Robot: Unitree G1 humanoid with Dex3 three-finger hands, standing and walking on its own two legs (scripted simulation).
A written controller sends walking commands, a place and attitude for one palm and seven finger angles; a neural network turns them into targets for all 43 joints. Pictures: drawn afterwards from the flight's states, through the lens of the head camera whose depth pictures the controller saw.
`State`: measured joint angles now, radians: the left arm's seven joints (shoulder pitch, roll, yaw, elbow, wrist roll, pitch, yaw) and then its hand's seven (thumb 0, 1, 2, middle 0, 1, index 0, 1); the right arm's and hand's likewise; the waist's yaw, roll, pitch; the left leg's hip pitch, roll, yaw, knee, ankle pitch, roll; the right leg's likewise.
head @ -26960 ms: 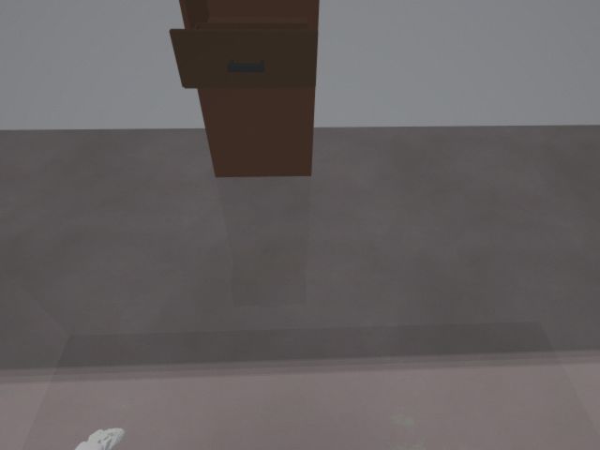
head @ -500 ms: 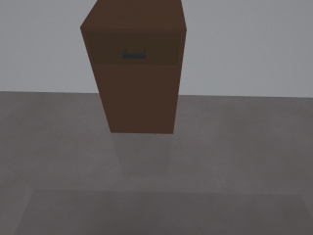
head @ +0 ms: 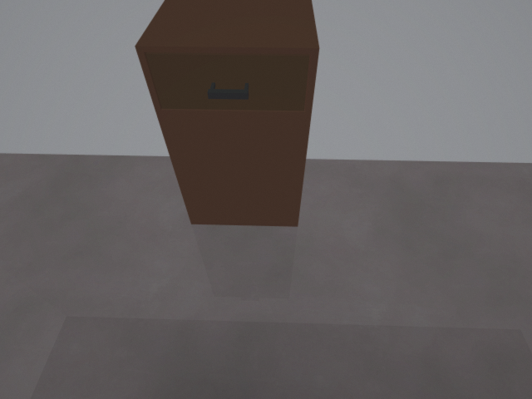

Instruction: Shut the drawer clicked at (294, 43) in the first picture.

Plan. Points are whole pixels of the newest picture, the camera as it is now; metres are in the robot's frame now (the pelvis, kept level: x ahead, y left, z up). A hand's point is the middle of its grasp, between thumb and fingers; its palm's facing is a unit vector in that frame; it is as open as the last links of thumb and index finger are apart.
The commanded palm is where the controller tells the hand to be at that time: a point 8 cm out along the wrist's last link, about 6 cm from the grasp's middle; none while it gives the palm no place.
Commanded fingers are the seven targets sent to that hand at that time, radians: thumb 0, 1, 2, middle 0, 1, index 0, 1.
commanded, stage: look to check the result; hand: left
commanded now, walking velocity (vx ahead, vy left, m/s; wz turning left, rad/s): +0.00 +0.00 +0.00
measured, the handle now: (229, 90) +0.92 +0.16 -0.04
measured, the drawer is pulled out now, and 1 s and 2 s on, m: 0.00 0.00 0.00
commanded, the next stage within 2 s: stand and wait in 0.06 s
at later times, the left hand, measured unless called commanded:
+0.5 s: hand out of the picture +0.08 +0.23 -0.16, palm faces +0.00 -0.95 -0.31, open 7.3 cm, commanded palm none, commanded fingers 0.00 0.90 0.90 -0.20 -0.30 -0.20 -0.30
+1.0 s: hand out of the picture +0.08 +0.23 -0.16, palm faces +0.00 -0.95 -0.31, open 7.3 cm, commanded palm none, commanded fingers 0.00 0.90 0.90 -0.20 -0.30 -0.20 -0.30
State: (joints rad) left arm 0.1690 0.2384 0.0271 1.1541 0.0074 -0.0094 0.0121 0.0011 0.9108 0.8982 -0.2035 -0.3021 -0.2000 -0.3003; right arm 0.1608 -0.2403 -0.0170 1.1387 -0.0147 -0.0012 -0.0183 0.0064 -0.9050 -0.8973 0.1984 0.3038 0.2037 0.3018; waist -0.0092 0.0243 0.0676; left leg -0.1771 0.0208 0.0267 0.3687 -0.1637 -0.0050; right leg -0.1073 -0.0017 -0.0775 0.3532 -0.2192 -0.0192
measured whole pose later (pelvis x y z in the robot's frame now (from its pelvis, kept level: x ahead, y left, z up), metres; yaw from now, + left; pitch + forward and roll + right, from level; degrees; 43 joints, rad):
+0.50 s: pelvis +0.01 -0.01 +0.00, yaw +0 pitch -2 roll +0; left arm 0.12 0.28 0.03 1.14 0.01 -0.02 0.00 0.00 0.91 0.90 -0.20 -0.30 -0.20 -0.30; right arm 0.13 -0.29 -0.01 1.14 -0.02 0.00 -0.01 0.01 -0.90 -0.90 0.20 0.30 0.20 0.30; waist -0.01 0.02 0.05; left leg -0.15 0.03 0.02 0.33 -0.15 -0.01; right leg -0.08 0.01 -0.08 0.31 -0.21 -0.03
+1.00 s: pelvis +0.01 -0.01 +0.00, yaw +0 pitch -2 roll +0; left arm 0.12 0.30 0.02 1.15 0.01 -0.02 0.00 0.00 0.91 0.90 -0.21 -0.30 -0.20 -0.30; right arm 0.13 -0.31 -0.01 1.14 -0.01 -0.01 -0.01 0.01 -0.90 -0.90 0.20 0.30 0.21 0.30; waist -0.01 0.02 0.05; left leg -0.13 0.03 0.03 0.31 -0.15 -0.02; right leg -0.06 0.01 -0.08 0.29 -0.20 -0.03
